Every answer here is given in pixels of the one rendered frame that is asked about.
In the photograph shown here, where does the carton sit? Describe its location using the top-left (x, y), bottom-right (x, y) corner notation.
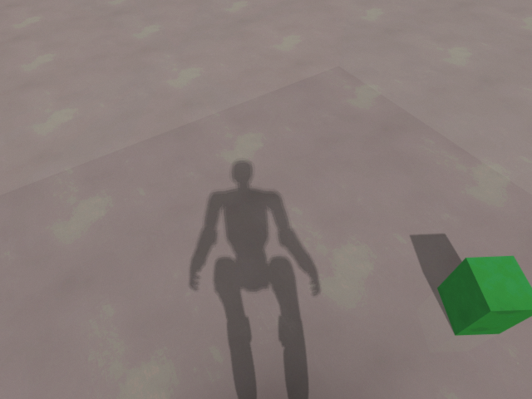
top-left (437, 256), bottom-right (532, 336)

